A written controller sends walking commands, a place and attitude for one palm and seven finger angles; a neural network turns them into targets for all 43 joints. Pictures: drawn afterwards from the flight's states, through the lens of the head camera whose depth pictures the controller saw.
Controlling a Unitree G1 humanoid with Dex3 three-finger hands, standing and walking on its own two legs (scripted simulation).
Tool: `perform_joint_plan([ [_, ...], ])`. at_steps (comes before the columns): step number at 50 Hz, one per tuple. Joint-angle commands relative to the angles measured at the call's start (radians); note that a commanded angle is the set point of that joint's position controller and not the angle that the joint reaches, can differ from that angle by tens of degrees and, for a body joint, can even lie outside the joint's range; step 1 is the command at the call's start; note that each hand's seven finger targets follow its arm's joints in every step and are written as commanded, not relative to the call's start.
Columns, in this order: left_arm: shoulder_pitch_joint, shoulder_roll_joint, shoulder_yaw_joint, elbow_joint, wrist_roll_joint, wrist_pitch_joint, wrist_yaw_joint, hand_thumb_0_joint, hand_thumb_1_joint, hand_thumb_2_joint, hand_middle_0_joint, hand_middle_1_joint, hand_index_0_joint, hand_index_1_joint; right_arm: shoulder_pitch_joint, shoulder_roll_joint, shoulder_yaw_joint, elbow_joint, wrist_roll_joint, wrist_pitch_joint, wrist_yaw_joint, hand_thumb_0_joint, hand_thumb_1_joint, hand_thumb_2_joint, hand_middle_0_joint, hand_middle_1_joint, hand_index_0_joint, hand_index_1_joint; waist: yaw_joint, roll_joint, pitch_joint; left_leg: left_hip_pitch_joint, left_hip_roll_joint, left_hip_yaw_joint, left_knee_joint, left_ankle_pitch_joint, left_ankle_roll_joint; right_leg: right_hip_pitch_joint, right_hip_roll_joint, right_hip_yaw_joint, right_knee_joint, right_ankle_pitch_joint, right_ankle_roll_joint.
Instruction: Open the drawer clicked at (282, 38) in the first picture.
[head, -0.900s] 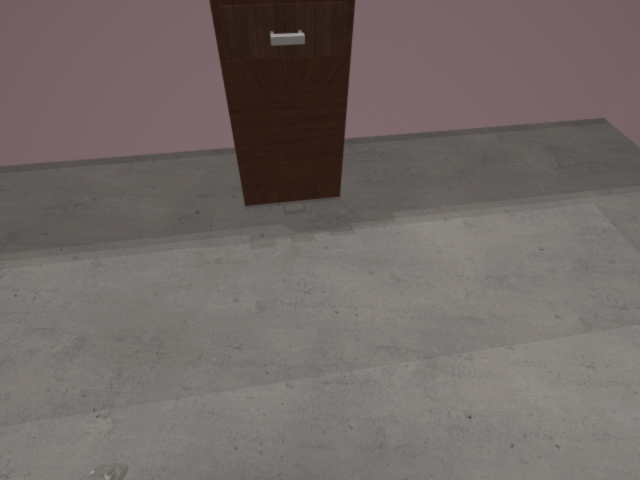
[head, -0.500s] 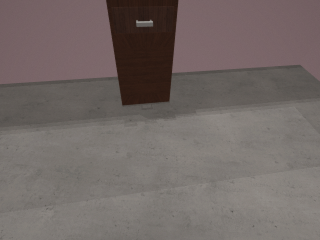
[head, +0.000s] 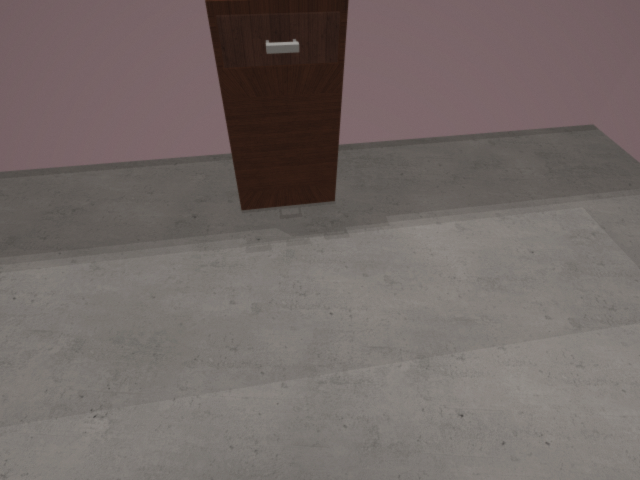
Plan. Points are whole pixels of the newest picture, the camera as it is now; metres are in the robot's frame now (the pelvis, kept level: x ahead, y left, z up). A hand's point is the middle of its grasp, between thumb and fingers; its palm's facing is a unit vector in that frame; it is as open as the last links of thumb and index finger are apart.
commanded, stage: look at it before walking up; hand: left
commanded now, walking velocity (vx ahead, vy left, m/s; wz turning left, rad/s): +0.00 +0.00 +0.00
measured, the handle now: (281, 44) +1.37 +0.20 -0.03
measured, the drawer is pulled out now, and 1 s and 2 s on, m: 0.00 0.00 0.00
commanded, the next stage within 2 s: walk to a spot facing it in 0.54 s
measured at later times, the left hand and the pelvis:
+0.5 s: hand out of the picture +0.07 +0.25 -0.16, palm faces -0.03 -0.94 -0.33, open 7.3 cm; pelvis +0.00 +0.00 +0.00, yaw +0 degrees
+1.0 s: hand out of the picture +0.05 +0.17 -0.19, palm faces -0.03 -0.98 -0.21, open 7.3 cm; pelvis +0.06 -0.02 -0.02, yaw -4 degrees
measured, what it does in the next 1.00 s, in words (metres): shifts its weight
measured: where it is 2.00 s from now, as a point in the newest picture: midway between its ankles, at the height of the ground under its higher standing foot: (341, 415)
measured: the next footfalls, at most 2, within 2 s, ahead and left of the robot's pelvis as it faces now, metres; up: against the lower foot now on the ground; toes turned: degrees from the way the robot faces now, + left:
left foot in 1.26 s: +0.30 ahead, +0.10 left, +0.00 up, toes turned -3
right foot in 1.82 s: +0.48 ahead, -0.19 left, +0.00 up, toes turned -33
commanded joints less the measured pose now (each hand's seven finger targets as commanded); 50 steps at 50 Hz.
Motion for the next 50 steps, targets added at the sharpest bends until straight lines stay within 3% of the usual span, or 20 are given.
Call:
perform_joint_plan([
  [1,-0.039,0.205,0.040,-0.067,-0.003,-0.026,0.012,0.000,0.900,0.900,-0.200,-0.300,-0.200,-0.300,-0.058,-0.212,-0.042,-0.065,-0.003,-0.023,-0.014,0.000,-0.900,-0.900,0.200,0.300,0.200,0.300,0.004,0.006,-0.058,0.009,0.109,-0.099,-0.069,0.108,0.035,-0.008,-0.115,0.100,-0.076,0.077,-0.035],
  [16,-0.036,0.201,0.039,-0.066,-0.001,-0.025,0.012,0.000,0.900,0.900,-0.200,-0.300,-0.200,-0.300,-0.056,-0.210,-0.041,-0.060,-0.002,-0.021,-0.013,0.000,-0.900,-0.900,0.200,0.300,0.200,0.300,0.005,0.016,-0.044,0.003,0.111,-0.104,-0.085,0.086,0.034,-0.014,-0.111,0.101,-0.088,0.051,-0.032],
  [32,-0.031,0.206,0.037,-0.059,-0.002,-0.028,0.012,0.000,0.900,0.900,-0.200,-0.300,-0.200,-0.300,-0.059,-0.212,-0.039,-0.056,0.000,-0.021,-0.014,0.000,-0.900,-0.900,0.200,0.300,0.200,0.300,0.004,0.010,-0.058,0.025,0.113,-0.099,-0.082,0.127,0.031,0.002,-0.115,0.099,-0.090,0.105,-0.032],
  [34,0.040,0.083,0.012,-0.029,-0.002,-0.006,0.015,0.000,0.900,0.900,-0.200,-0.300,-0.200,-0.300,0.009,-0.089,-0.011,-0.029,-0.009,-0.004,-0.010,0.000,-0.900,-0.900,0.200,0.300,0.200,0.300,0.003,0.004,-0.065,0.034,0.108,-0.065,-0.064,-0.006,0.011,-0.018,-0.100,0.101,-0.080,-0.050,-0.019],
  [36,0.069,0.082,0.019,-0.034,0.006,0.009,0.005,0.000,0.900,0.900,-0.200,-0.300,-0.200,-0.300,0.043,-0.092,-0.020,-0.031,-0.016,0.006,-0.008,0.000,-0.900,-0.900,0.200,0.300,0.200,0.300,0.003,0.013,-0.002,-0.016,0.108,-0.063,-0.067,-0.237,0.019,-0.090,-0.074,0.122,-0.068,-0.254,-0.031],
  [38,0.087,0.080,0.030,-0.054,0.010,0.014,-0.007,0.000,0.900,0.900,-0.200,-0.300,-0.200,-0.300,0.055,-0.112,-0.033,-0.048,-0.019,0.008,-0.008,0.000,-0.900,-0.900,0.200,0.300,0.200,0.300,0.004,0.038,0.070,-0.062,0.131,-0.086,-0.088,-0.384,0.038,-0.166,-0.043,0.121,-0.024,-0.336,-0.043],
  [40,0.117,0.065,0.040,-0.077,0.011,0.007,-0.016,0.000,0.900,0.900,-0.200,-0.300,-0.200,-0.300,0.086,-0.127,-0.047,-0.063,-0.016,0.002,-0.009,0.000,-0.900,-0.900,0.200,0.300,0.200,0.300,0.004,0.063,0.086,-0.053,0.176,-0.130,-0.087,-0.420,0.072,-0.215,-0.010,0.102,0.067,-0.315,-0.051],
  [42,0.148,0.025,0.045,-0.093,0.011,-0.008,-0.021,0.000,0.900,0.900,-0.200,-0.300,-0.200,-0.300,0.123,-0.136,-0.062,-0.074,-0.013,-0.010,-0.013,0.000,-0.900,-0.900,0.200,0.300,0.200,0.300,0.002,0.113,0.068,-0.008,0.238,-0.179,-0.088,-0.369,0.111,-0.253,0.022,0.046,0.180,-0.232,-0.047],
  [44,0.184,-0.008,0.050,-0.096,0.011,-0.020,-0.024,0.000,0.900,0.900,-0.200,-0.300,-0.200,-0.300,0.130,-0.125,-0.070,-0.084,-0.012,-0.019,-0.014,0.000,-0.900,-0.900,0.200,0.300,0.200,0.300,0.017,0.147,0.073,-0.019,0.263,-0.153,-0.033,-0.258,0.123,-0.224,0.024,-0.011,0.196,-0.180,-0.043],
  [45,0.220,-0.007,0.054,-0.091,0.011,-0.027,-0.023,0.000,0.900,0.900,-0.200,-0.300,-0.200,-0.300,0.126,-0.108,-0.070,-0.087,-0.010,-0.021,-0.013,0.000,-0.900,-0.900,0.200,0.300,0.200,0.300,0.034,0.109,0.057,-0.060,0.238,-0.111,0.047,-0.196,0.107,-0.156,0.014,0.012,0.153,-0.159,-0.054],
  [46,0.281,0.011,0.065,-0.073,0.014,-0.033,-0.019,0.000,0.900,0.900,-0.200,-0.300,-0.200,-0.300,0.099,-0.076,-0.067,-0.105,-0.010,-0.024,-0.013,0.000,-0.900,-0.900,0.200,0.300,0.200,0.300,0.065,0.005,0.067,-0.188,0.173,-0.022,0.190,-0.194,0.063,-0.043,-0.041,0.118,0.074,-0.140,-0.082],
  [47,0.372,0.072,0.082,-0.041,0.018,-0.042,-0.007,0.000,0.900,0.900,-0.200,-0.300,-0.200,-0.300,0.045,-0.016,-0.057,-0.139,-0.005,-0.029,-0.010,0.000,-0.900,-0.900,0.200,0.300,0.200,0.300,0.097,-0.254,0.080,-0.427,0.052,0.117,0.446,-0.261,0.001,0.117,-0.188,0.396,-0.058,-0.084,-0.154],
  [48,0.484,0.103,0.092,-0.016,0.008,-0.052,0.007,0.000,0.900,0.900,-0.200,-0.300,-0.200,-0.300,-0.067,0.002,-0.049,-0.194,-0.010,-0.038,-0.006,0.000,-0.900,-0.900,0.200,0.300,0.200,0.300,0.151,-0.332,0.111,-0.603,0.031,0.099,0.619,-0.409,-0.010,0.190,-0.321,0.634,-0.160,0.081,-0.244],
  [49,0.510,0.076,0.083,-0.006,0.008,-0.056,0.018,0.000,0.900,0.900,-0.200,-0.300,-0.200,-0.300,-0.108,-0.003,-0.049,-0.209,-0.014,-0.047,-0.007,0.000,-0.900,-0.900,0.200,0.300,0.200,0.300,0.145,-0.200,0.122,-0.658,0.061,0.034,0.702,-0.364,-0.009,0.223,-0.337,0.653,-0.144,0.220,-0.295],
  [50,0.495,0.058,0.082,-0.007,0.010,-0.057,0.024,0.000,0.900,0.900,-0.200,-0.300,-0.200,-0.300,-0.103,0.014,-0.052,-0.204,-0.012,-0.053,-0.006,0.000,-0.900,-0.900,0.200,0.300,0.200,0.300,0.118,-0.094,0.104,-0.673,0.087,0.026,0.728,-0.333,-0.011,0.256,-0.334,0.594,-0.102,0.279,-0.306],
])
